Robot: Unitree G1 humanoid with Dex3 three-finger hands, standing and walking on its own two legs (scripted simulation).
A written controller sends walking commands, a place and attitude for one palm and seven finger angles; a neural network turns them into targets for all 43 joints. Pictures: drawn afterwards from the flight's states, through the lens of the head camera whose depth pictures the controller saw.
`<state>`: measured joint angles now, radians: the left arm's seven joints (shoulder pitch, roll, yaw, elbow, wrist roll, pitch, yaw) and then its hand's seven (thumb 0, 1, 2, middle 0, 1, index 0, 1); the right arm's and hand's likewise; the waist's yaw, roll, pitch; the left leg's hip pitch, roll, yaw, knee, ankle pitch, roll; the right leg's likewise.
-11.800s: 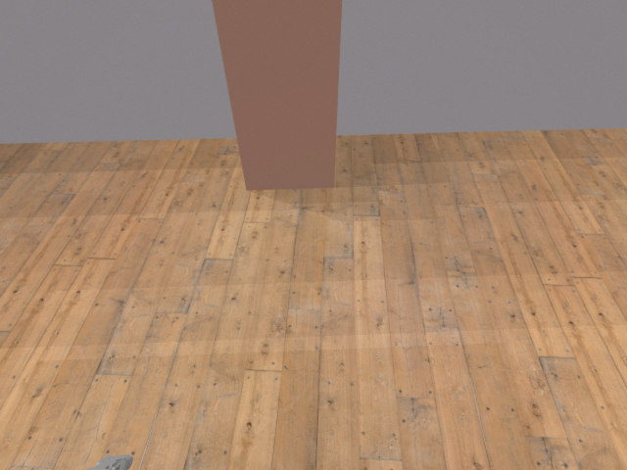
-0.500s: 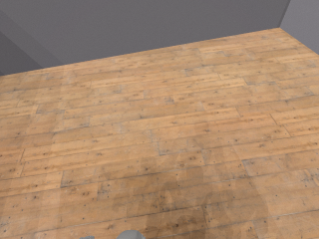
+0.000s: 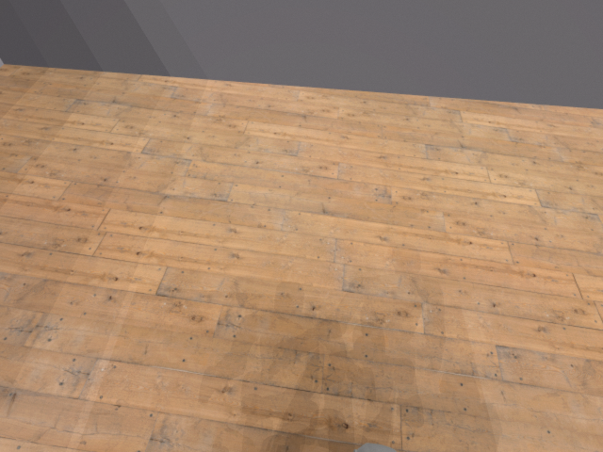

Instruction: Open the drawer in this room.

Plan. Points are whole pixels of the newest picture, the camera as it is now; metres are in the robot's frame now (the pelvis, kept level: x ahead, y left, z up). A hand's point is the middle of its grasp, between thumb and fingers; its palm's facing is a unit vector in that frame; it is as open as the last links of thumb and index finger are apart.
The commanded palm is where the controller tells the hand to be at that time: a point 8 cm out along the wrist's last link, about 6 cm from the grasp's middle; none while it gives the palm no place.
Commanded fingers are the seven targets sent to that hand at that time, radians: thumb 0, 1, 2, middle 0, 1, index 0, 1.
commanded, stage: turn or walk to find it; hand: left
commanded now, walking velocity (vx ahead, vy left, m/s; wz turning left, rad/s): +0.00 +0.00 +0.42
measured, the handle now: out of the picture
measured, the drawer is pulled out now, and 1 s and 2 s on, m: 0.00 0.00 0.00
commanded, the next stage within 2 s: none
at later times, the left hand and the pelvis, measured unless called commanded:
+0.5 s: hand out of the picture -0.01 +0.16 -0.16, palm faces +0.25 -0.94 -0.25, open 7.4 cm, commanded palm none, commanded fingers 0.00 0.90 0.90 -0.20 -0.30 -0.20 -0.30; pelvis -0.03 -0.04 +0.00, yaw +14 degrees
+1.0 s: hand out of the picture -0.09 +0.21 -0.17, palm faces +0.44 -0.86 -0.24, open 7.4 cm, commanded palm none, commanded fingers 0.00 0.90 0.90 -0.20 -0.30 -0.20 -0.30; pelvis -0.07 -0.01 +0.00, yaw +25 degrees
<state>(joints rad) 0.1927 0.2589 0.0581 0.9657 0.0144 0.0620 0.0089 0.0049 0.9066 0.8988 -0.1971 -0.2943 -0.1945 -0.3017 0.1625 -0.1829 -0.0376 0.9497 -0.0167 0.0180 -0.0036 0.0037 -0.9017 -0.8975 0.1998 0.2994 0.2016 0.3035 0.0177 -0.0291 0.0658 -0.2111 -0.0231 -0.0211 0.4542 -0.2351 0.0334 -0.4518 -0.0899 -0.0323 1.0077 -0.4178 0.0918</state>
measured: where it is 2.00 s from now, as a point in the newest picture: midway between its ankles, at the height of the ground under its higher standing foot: outside the picture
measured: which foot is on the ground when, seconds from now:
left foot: down 0.00-0.18, up 0.20-0.62, down 0.64-1.00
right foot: up 0.00-0.16, down 0.18-0.64, up 0.66-1.00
